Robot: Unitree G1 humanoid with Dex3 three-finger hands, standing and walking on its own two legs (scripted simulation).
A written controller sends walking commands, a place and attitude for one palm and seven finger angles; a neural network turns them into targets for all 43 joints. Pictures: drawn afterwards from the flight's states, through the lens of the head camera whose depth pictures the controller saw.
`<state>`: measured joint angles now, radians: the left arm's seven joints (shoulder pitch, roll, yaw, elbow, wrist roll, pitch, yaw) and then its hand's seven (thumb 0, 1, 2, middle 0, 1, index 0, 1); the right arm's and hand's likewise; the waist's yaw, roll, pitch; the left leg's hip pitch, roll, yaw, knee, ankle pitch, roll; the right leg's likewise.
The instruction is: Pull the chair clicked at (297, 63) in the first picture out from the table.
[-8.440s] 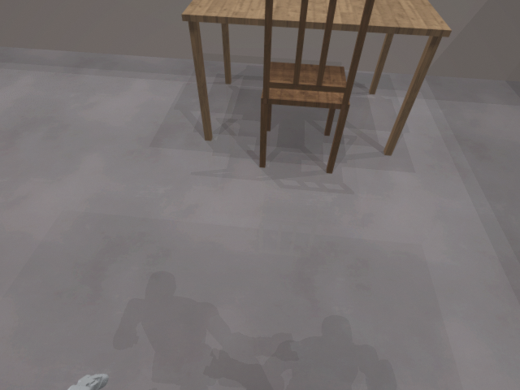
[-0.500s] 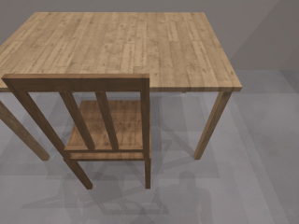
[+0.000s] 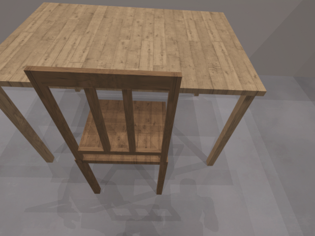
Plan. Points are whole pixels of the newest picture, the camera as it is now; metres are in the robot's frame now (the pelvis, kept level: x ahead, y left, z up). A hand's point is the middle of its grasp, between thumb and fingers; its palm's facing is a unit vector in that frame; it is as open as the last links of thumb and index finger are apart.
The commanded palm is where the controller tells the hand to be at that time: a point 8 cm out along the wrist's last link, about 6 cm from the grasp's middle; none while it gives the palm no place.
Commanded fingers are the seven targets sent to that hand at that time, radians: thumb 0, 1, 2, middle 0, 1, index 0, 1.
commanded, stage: look again from close up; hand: left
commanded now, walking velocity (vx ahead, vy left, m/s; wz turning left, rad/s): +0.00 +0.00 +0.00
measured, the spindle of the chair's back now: (100, 123) +0.46 +0.23 -0.06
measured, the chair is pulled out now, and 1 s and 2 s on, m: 0.00 0.00 0.00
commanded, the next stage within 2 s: raise the hand toward the chair's back in 1.40 s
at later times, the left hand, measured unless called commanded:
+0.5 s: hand out of the picture -0.05 +0.16 -0.17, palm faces +0.01 -0.98 -0.18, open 7.4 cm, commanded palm none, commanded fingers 0.00 0.90 0.90 -0.20 -0.30 -0.20 -0.30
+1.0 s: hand out of the picture -0.01 +0.14 -0.17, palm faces +0.00 -0.98 -0.18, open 7.4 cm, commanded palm none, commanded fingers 0.00 0.90 0.90 -0.20 -0.30 -0.20 -0.30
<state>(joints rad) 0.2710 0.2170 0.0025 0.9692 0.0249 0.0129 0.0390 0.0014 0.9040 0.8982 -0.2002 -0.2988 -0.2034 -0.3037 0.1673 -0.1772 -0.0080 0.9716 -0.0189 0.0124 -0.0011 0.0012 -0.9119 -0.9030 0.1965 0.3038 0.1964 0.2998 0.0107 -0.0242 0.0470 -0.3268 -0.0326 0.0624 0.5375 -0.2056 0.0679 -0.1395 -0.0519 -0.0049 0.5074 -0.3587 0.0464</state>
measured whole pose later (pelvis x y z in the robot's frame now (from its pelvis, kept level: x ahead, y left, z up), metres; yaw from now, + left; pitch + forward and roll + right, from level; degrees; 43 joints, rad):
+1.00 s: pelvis +0.01 -0.02 +0.01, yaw -1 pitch -1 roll +0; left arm 0.32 0.13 -0.01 1.11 0.02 -0.01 0.04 0.00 0.90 0.90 -0.20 -0.30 -0.20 -0.30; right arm 0.24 -0.16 -0.01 1.14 -0.01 0.01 -0.01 0.00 -0.92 -0.90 0.20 0.30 0.20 0.30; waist -0.01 -0.01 0.05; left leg -0.27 -0.01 0.06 0.45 -0.17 0.03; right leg -0.10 -0.03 0.00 0.46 -0.34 0.02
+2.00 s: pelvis -0.03 -0.07 -0.09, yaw +1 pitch +13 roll +0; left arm 0.52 0.16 0.15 0.11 -0.22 -0.47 -0.21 0.01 0.52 0.73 -0.17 -0.24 -0.17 -0.24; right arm 0.12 -0.24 -0.08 0.49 -0.01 -0.19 -0.03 0.01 -0.91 -0.90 0.19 0.30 0.19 0.30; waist 0.04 -0.02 -0.16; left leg -0.97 0.04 -0.04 1.15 -0.41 -0.04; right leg -0.78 0.02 -0.09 1.20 -0.65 -0.06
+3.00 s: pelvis -0.04 -0.02 -0.08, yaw +1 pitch +14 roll -4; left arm 0.33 0.24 0.17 0.03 -0.25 -0.35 -0.21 -0.01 -0.49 0.31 -0.06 -0.08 -0.07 -0.09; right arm 0.20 -0.20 0.04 0.52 0.01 -0.18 -0.05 0.01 -0.90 -0.90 0.20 0.30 0.20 0.30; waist 0.00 0.04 -0.13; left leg -0.97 0.03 -0.03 1.12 -0.38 0.03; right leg -0.75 0.01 -0.08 1.09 -0.58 0.01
